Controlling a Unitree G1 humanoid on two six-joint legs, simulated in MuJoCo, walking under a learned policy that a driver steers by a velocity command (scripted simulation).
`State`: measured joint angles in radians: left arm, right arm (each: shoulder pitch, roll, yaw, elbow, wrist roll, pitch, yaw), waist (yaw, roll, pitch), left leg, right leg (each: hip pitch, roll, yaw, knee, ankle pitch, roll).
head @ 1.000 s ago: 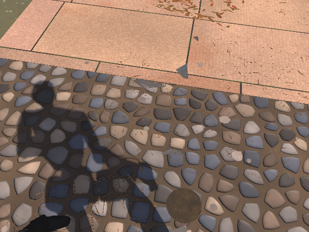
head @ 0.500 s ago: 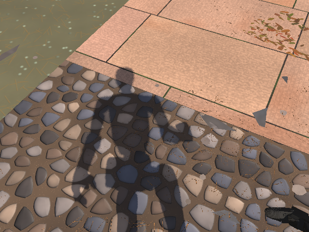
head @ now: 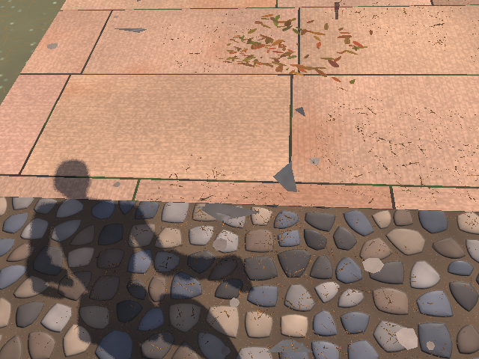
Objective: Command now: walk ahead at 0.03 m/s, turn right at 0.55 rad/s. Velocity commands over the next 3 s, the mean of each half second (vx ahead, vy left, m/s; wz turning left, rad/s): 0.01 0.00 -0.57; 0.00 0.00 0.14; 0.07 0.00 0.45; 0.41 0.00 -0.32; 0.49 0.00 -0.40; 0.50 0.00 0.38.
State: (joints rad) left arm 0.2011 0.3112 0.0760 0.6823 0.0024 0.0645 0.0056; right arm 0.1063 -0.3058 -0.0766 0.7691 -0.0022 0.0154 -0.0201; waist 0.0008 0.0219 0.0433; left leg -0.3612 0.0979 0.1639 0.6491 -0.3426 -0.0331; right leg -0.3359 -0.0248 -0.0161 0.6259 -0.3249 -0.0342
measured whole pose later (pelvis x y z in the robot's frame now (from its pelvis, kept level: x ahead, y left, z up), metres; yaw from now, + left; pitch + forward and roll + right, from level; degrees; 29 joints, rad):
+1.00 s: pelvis +0.00 +0.03 +0.01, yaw -8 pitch +1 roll -1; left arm 0.17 0.28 0.07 0.70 0.00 0.02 0.05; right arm 0.16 -0.33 -0.08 0.77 0.03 0.05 0.01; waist 0.00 0.01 0.06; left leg -0.42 0.01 0.01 0.88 -0.47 -0.06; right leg -0.19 -0.04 -0.04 0.47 -0.29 0.02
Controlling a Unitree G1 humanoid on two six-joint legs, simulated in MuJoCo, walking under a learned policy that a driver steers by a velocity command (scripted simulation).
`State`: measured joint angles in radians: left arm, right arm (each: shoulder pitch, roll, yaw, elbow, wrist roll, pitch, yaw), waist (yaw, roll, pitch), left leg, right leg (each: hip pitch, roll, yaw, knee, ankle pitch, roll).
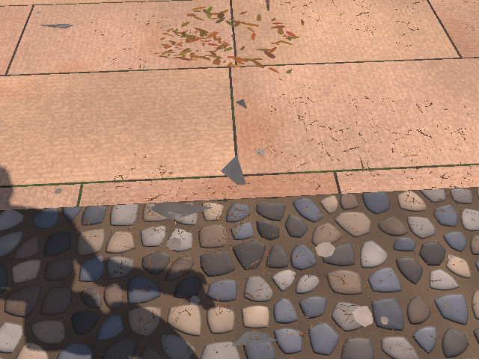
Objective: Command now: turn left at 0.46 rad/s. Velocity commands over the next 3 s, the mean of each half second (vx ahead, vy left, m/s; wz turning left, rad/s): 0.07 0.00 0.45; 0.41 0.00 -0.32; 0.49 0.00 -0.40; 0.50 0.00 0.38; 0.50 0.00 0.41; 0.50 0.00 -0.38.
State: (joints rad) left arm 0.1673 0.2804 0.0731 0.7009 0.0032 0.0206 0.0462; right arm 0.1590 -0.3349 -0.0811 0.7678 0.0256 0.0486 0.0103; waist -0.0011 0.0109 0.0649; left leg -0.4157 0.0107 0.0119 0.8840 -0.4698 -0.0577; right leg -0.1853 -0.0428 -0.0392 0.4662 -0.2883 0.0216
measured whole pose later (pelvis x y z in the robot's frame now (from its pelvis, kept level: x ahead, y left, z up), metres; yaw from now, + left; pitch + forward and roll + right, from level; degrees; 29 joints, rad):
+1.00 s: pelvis +0.22 +0.03 +0.00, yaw +1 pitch +2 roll +1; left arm 0.46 0.27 0.04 0.78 -0.03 -0.04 0.02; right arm 0.02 -0.30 -0.04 0.65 0.01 -0.10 0.04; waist 0.10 0.04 0.04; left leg -0.57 0.00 -0.07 0.54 -0.01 -0.05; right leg 0.01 0.04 0.18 0.30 -0.34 -0.05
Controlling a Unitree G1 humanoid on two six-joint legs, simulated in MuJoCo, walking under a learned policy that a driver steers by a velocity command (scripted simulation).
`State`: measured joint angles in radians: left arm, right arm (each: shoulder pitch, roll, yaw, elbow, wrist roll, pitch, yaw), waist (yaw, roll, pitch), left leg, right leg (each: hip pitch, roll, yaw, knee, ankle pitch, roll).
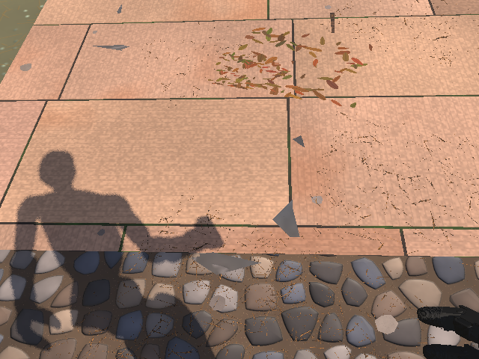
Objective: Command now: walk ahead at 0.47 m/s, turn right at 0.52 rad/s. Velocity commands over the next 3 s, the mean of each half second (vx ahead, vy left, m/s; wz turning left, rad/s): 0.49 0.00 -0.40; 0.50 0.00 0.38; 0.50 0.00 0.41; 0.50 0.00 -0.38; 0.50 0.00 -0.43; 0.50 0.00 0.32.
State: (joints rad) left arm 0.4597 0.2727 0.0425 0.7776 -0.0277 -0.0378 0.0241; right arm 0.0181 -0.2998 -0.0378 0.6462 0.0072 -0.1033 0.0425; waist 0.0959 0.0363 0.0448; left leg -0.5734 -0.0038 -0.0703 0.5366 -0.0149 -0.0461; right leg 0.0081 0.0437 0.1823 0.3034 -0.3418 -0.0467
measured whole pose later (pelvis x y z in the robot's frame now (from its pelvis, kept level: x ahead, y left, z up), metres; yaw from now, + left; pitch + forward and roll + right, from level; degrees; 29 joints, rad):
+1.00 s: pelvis +0.54 -0.07 -0.01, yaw +3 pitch +0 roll -3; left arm 0.32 0.30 0.08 0.81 -0.01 -0.08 0.00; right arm 0.10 -0.28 -0.05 0.70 0.02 -0.02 0.05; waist 0.08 0.04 0.05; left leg -0.62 0.10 0.00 0.69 -0.04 0.02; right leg 0.08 0.01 -0.26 0.23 -0.31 0.01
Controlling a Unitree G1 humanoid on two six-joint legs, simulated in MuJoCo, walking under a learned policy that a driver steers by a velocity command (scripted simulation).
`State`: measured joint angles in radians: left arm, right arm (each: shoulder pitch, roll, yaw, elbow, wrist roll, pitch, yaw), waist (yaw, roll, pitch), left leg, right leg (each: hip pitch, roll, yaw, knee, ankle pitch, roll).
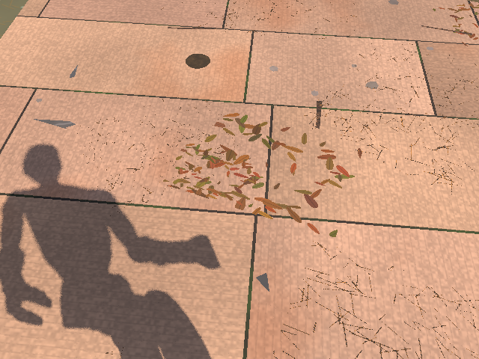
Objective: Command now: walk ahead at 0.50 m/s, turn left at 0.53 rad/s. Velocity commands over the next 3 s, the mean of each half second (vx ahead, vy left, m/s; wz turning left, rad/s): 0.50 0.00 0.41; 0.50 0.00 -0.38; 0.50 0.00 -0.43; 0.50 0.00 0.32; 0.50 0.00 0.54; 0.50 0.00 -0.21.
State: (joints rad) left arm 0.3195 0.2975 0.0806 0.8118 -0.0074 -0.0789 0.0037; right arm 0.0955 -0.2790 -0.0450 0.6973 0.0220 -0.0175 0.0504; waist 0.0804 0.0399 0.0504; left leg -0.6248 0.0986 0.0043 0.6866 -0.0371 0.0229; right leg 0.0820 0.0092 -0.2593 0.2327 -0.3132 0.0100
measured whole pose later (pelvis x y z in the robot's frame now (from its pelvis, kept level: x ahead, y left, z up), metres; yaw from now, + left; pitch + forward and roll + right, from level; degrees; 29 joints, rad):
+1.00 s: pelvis +0.59 +0.05 +0.01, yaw -3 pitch +2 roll +0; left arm 0.36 0.29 0.06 0.75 -0.03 -0.04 0.01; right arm 0.06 -0.28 -0.03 0.66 -0.01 -0.10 0.01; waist 0.08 0.03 0.04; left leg -0.61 0.04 -0.12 0.55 0.03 -0.07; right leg -0.11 0.12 0.17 0.36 -0.27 -0.08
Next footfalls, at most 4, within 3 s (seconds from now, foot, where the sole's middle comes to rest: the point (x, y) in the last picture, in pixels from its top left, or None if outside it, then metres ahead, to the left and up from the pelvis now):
0.08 left None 0.22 0.12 -0.77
0.62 right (274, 324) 0.56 -0.03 -0.77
1.10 left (213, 236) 0.84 0.18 -0.77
1.58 right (315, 195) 1.03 -0.15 -0.77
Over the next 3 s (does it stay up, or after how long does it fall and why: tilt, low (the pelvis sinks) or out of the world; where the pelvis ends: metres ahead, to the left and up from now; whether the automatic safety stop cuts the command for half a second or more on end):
stays up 1.68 0.01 0.01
